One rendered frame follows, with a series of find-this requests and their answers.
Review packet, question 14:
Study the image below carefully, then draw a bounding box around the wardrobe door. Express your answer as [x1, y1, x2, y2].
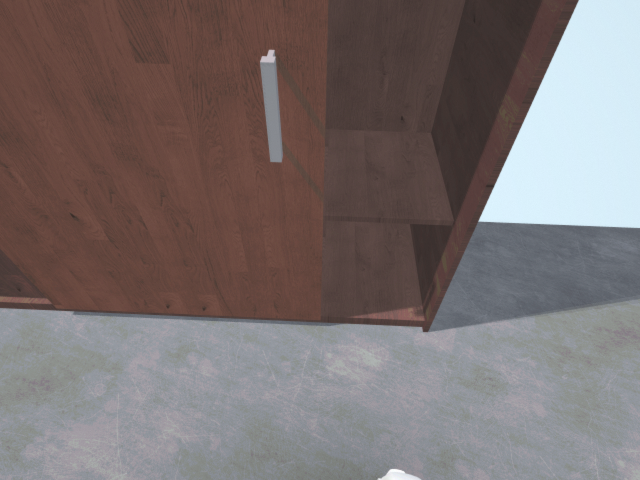
[0, 0, 329, 320]
[0, 249, 46, 298]

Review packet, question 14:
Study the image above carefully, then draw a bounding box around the handle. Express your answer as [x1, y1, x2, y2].
[260, 50, 283, 162]

